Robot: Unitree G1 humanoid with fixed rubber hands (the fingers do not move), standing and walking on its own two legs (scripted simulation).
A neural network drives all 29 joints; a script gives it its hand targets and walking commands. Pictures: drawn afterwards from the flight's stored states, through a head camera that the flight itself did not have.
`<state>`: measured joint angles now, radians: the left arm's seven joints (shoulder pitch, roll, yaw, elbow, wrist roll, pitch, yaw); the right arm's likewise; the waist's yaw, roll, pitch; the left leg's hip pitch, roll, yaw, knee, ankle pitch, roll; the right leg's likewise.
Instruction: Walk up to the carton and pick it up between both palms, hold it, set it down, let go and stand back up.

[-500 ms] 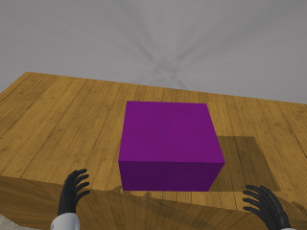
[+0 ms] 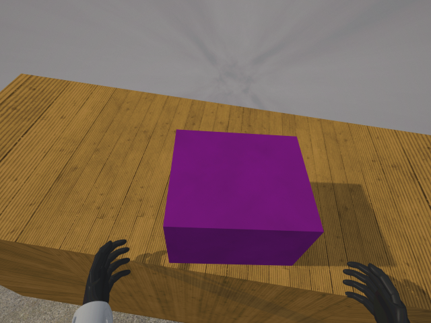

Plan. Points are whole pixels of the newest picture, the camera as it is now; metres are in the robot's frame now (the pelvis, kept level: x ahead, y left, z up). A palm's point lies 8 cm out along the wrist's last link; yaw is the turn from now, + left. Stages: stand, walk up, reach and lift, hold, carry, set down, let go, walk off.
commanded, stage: set down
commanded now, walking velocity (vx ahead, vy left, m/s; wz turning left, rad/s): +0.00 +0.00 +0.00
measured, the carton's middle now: (234, 198) +0.38 -0.01 +0.00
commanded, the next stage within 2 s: let go in 0.64 s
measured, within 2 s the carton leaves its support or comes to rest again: neither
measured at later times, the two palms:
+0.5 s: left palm (96, 293) +0.18 +0.22 -0.02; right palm (385, 317) +0.18 -0.27 -0.01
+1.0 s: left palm (93, 290) +0.18 +0.22 -0.01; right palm (383, 315) +0.18 -0.27 -0.01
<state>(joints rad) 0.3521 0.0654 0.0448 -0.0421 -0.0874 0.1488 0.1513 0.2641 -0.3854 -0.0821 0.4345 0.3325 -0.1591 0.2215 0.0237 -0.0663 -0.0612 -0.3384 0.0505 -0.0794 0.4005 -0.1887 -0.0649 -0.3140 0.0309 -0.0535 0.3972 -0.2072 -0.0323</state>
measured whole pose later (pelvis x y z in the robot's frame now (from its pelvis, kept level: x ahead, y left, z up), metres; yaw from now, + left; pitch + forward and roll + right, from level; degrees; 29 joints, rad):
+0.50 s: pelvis +0.00 +0.00 +0.00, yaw +0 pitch +4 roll +0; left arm 0.32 0.12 0.04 0.04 -0.07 0.13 0.08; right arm 0.25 -0.33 -0.08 0.43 0.30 -0.13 0.13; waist 0.02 -0.06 -0.05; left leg -0.29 0.05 -0.08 0.40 -0.19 -0.06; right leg -0.27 0.03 -0.05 0.40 -0.21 -0.03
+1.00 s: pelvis -0.01 +0.00 +0.00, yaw +0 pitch +2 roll +0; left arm 0.27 0.15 0.04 0.05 -0.07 0.21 0.03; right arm 0.22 -0.32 -0.08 0.44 0.25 -0.06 0.07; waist 0.02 -0.06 -0.03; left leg -0.25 0.04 -0.08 0.40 -0.19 -0.06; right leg -0.22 0.02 -0.05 0.40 -0.21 -0.03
